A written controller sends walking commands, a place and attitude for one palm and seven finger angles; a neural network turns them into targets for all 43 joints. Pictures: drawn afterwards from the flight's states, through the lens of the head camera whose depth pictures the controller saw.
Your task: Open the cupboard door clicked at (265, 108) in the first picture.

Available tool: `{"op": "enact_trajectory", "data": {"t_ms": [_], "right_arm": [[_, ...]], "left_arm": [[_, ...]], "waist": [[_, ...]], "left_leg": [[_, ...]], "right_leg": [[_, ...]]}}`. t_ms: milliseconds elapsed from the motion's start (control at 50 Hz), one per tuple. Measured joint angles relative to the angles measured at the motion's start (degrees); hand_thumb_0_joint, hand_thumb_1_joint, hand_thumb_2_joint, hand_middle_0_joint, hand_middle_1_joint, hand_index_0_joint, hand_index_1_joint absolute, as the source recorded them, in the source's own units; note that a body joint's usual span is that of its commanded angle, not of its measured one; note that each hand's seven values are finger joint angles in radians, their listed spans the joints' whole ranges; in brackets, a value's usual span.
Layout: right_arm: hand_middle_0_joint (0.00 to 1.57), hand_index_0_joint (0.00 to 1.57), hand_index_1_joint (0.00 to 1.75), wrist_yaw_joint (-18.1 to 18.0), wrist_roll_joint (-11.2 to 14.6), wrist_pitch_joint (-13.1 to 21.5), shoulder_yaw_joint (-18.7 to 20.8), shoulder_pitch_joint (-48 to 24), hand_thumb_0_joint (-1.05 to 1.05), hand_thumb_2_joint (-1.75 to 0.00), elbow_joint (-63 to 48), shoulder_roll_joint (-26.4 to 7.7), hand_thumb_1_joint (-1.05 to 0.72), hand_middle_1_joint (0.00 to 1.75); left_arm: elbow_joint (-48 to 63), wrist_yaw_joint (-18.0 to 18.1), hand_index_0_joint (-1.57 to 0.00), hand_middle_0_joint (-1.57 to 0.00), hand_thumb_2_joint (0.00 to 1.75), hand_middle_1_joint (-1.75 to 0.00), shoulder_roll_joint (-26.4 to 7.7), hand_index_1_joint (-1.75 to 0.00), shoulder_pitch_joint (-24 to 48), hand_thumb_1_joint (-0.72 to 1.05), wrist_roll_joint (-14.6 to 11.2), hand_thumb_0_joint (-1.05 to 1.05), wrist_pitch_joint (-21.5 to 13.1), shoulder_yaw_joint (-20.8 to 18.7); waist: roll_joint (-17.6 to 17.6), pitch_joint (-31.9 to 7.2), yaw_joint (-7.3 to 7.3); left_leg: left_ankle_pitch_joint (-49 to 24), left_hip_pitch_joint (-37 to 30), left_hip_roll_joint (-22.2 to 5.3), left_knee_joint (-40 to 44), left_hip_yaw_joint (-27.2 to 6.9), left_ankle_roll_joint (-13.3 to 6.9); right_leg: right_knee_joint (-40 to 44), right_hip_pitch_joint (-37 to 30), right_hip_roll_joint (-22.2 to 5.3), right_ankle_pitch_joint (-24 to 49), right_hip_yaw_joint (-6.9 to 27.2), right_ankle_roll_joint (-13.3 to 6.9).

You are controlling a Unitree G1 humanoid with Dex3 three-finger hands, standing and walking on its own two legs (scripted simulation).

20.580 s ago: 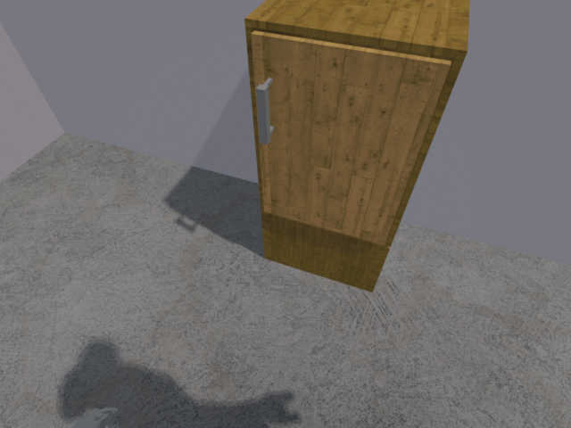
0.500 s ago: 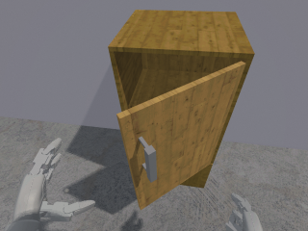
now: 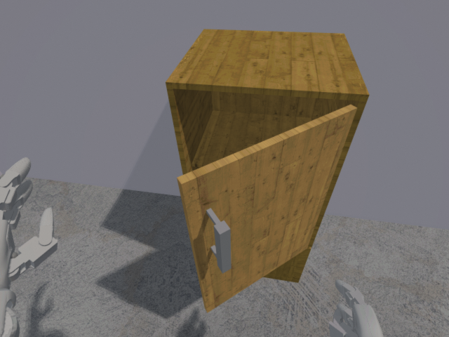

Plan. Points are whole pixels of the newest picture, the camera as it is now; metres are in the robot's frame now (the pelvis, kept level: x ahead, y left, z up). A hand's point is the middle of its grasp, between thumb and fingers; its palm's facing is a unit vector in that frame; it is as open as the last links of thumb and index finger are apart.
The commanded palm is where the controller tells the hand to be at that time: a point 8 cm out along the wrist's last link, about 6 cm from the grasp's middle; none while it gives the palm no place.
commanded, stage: draw the hand back to the body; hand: left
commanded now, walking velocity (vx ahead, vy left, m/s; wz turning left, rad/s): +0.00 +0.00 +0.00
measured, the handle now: (218, 241) +0.31 +0.06 -0.01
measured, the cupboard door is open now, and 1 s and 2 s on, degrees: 41 41 41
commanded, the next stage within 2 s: step back with the hand held close in 0.30 s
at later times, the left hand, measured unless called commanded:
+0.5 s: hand (62, 242) +0.18 +0.25 +0.16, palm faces +0.45 -0.79 -0.42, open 7.4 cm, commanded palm +0.13 +0.28 +0.17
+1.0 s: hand (28, 279) +0.14 +0.27 +0.15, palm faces +0.37 -0.79 -0.50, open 7.4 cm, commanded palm +0.08 +0.31 +0.17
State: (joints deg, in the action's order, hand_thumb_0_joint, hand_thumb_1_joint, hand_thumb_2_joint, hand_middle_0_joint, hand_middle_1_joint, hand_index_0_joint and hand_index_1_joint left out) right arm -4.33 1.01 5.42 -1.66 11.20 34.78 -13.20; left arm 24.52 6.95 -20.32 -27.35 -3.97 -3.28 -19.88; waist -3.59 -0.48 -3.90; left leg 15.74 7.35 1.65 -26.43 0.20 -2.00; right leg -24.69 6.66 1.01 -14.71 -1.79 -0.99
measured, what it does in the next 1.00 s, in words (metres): shifts its weight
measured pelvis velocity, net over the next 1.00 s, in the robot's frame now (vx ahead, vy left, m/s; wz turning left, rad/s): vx -0.07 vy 0.01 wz -0.03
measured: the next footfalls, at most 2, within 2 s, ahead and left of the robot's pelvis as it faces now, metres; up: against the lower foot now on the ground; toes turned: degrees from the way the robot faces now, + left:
right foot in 1.74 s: -0.35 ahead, -0.11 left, +0.00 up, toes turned -2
left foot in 1.86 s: -0.09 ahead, +0.08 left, +0.00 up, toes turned -4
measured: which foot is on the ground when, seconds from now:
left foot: down 0.00-1.00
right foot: down 0.00-1.00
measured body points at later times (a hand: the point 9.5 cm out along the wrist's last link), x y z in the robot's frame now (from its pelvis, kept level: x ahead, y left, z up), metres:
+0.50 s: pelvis -0.01 -0.02 +0.00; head -0.02 -0.04 +0.45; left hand +0.16 +0.29 +0.18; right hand +0.18 -0.24 -0.08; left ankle -0.01 +0.09 -0.74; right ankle -0.01 -0.11 -0.74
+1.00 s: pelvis -0.07 +0.01 -0.01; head -0.06 +0.02 +0.44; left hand +0.11 +0.31 +0.18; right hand +0.10 -0.24 -0.08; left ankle -0.01 +0.09 -0.74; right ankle -0.01 -0.11 -0.74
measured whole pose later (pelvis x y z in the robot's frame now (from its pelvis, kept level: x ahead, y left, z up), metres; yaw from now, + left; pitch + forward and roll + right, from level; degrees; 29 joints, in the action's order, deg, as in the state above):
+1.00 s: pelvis -0.07 +0.01 -0.01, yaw -2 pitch -1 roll -1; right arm -4.8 1.4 0.1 0.8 10.8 31.1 -13.3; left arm 28.6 8.3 -23.8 -33.2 -1.7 -9.1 -23.2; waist -0.4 1.5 0.2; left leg 11.1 18.4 1.2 -29.9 2.1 -3.2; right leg -26.6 17.5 1.3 -8.6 -0.3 0.0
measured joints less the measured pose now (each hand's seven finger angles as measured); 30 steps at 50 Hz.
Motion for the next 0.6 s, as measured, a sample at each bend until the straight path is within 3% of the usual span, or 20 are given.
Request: {"op": "enact_trajectory", "data": {"t_ms": [160, 440, 600], "right_arm": [[0.2, 0.2, 0.3, 0.1, -0.1, -0.4, 0.5, 0.1, 0.01, -0.9, 0.9, -0.1, -0.91, 0.3], [0.2, 0.2, 0.3, -0.1, -0.2, 0.5, 0.8, 0.1, 0.01, -0.9, 2.2, 0.4, -0.91, 0.3], [0.2, 0.2, 0.3, 0.4, -0.3, -2.8, 1.6, -1.6, 0.01, -0.9, -0.3, -0.7, -0.91, 0.3]], "left_arm": [[-1.3, -0.5, -0.2, -0.2, 0.88, -0.31, 1.5, -0.3, -0.3, 0.86, 0.1, 0.01, 0.0, 1.6], [-2.1, -0.5, -0.21, -0.21, 0.9, -0.31, 1.2, -0.3, 0.1, 0.89, 0.1, 0.01, -1.1, 1.3], [-2.3, -0.6, -0.21, -0.21, 0.9, -0.31, 0.0, -0.3, -1.7, 0.89, 1.1, 0.01, -4.5, -1.4]], "waist": [[0.0, 0.9, 0.18], [-0.4, 1.6, 0.24], [-0.4, 0.8, 2.62]], "left_leg": [[-1.0, -1.0, -0.3, 1.4, 0.0, 0.3], [-1.5, -2.0, -1.2, 2.3, -0.1, 1.1], [-2.0, 2.6, -1.8, 1.5, 0.2, 1.0]], "right_leg": [[1.2, -0.8, 0.3, 0.9, 0.1, -0.4], [2.5, -2.0, 1.2, 1.6, -0.1, -1.1], [3.6, 1.9, 1.8, 3.4, 0.2, -1.0]]}}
